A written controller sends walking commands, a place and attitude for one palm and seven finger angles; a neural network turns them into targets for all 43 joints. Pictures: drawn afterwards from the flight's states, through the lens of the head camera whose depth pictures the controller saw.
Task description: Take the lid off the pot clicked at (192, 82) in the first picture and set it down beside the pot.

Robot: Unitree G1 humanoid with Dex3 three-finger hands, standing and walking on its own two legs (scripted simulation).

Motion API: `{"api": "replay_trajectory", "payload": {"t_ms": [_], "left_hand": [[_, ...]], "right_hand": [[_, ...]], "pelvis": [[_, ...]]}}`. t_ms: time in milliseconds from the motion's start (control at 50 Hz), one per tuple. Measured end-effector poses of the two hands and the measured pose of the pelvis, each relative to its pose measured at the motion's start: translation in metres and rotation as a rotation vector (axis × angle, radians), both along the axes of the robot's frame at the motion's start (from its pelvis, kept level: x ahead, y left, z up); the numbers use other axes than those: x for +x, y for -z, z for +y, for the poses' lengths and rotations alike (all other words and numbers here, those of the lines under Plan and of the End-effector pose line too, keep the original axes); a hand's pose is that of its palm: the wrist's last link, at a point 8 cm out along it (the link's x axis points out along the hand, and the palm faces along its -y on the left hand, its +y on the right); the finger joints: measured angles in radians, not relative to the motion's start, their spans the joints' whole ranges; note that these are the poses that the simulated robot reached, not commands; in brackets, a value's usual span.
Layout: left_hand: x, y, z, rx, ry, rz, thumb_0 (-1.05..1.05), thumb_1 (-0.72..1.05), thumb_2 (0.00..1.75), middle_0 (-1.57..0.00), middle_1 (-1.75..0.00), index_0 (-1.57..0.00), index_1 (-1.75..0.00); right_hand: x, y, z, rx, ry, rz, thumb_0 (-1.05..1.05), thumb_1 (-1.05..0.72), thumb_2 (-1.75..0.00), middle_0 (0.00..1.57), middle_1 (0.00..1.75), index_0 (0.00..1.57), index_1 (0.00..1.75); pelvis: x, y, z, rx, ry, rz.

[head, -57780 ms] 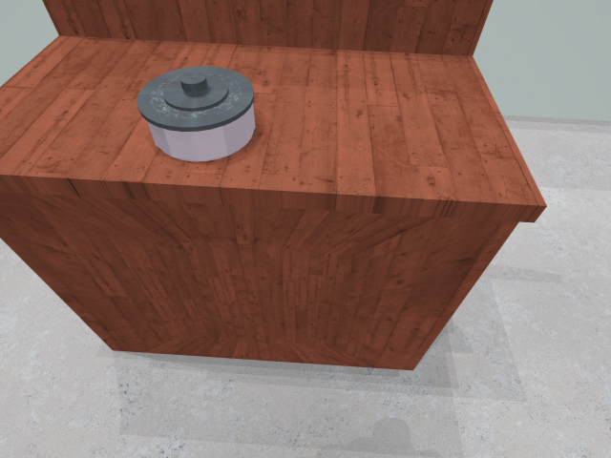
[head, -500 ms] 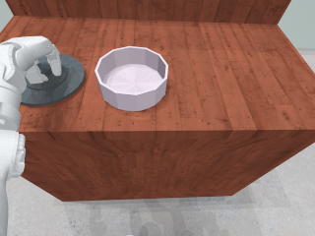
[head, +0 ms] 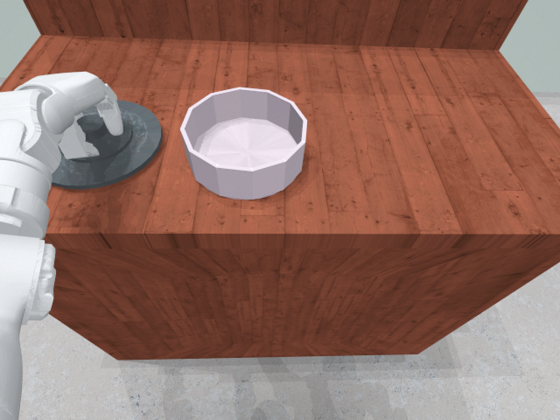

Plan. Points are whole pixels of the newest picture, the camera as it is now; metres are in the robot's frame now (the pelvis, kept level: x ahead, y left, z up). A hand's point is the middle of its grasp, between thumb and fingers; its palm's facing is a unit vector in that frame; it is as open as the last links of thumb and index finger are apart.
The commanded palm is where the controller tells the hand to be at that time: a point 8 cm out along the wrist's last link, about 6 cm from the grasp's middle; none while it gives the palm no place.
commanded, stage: open the fingers wide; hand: left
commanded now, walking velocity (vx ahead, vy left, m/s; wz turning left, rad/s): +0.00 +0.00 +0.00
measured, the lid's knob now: (91, 127) +0.52 +0.27 +0.12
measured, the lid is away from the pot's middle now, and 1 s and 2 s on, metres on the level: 0.23 0.24 0.24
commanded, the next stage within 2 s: raise the empty hand in 0.40 s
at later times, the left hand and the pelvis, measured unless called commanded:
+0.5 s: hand (74, 133) +0.48 +0.27 +0.14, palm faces -0.36 -0.07 -0.93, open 10.8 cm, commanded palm +0.49 +0.26 +0.19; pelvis +0.00 +0.01 +0.00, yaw +0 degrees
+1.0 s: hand (64, 109) +0.49 +0.28 +0.17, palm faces -0.33 -0.07 -0.94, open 11.0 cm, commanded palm +0.49 +0.26 +0.24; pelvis +0.01 +0.01 +0.00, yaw +0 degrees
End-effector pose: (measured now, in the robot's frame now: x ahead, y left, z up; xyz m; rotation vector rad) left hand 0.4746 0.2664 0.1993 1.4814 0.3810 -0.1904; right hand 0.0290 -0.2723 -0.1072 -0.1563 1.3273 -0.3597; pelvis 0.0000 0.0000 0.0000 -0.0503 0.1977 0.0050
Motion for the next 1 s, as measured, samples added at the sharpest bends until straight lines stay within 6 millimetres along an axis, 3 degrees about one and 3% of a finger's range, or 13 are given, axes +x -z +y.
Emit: {"api": "replay_trajectory", "payload": {"t_ms": [340,720,1000], "left_hand": [[0.000,0.000,0.008,0.010,-0.019,0.006,0.00,-0.13,0.95,-0.54,-0.54,-0.58,-0.60],[0.007,-0.004,0.006,0.022,-0.003,0.021,0.00,-0.16,0.98,-0.55,-0.49,-0.56,-0.49],[0.013,-0.031,0.012,0.027,-0.025,-0.026,0.00,-0.16,0.98,-0.56,-0.48,-0.56,-0.48]], "right_hand": [[-0.013,-0.003,-0.002,-0.025,0.007,0.023,0.01,-0.90,-0.90,0.20,0.30,0.21,0.30],[-0.018,-0.002,0.005,-0.022,0.021,0.038,0.01,-0.90,-0.90,0.20,0.30,0.21,0.30],[-0.005,-0.005,0.009,-0.009,0.016,0.011,0.01,-0.90,-0.90,0.20,0.30,0.21,0.30]], "pelvis": [[-0.003,0.000,0.003,-0.004,-0.003,0.002],[-0.001,0.000,0.009,-0.009,-0.004,0.013],[0.005,-0.004,0.012,-0.008,-0.004,0.004]]}}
